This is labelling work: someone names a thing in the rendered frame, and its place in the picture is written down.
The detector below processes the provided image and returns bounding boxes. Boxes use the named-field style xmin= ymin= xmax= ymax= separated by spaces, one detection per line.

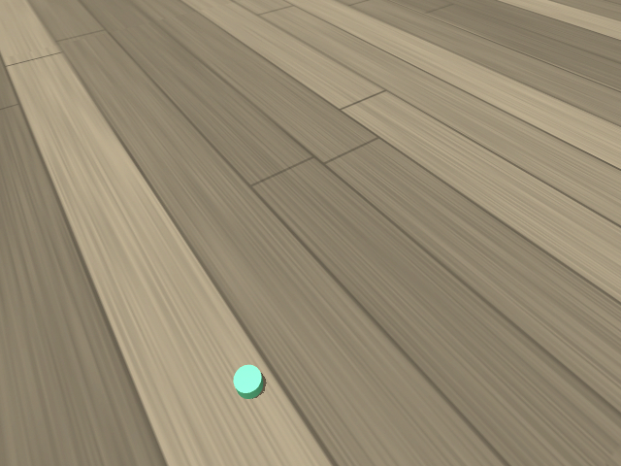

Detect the tin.
xmin=233 ymin=365 xmax=263 ymax=399

